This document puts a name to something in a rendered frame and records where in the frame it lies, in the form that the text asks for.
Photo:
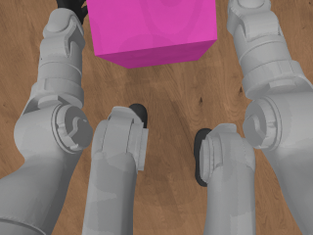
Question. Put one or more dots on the robot left thigh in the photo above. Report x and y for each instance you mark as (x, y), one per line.
(112, 180)

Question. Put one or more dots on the robot left upper arm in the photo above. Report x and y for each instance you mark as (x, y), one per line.
(51, 140)

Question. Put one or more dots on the robot right forearm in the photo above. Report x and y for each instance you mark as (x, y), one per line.
(262, 50)

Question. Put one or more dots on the robot left forearm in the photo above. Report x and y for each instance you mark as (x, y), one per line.
(60, 63)

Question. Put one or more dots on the robot right shin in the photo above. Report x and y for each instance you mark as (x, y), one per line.
(249, 151)

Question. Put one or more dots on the carton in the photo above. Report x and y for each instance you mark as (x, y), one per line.
(144, 33)

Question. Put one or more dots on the robot right upper arm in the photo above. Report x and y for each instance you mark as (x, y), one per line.
(281, 125)

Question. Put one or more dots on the robot left hand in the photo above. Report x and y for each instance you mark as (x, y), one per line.
(74, 5)

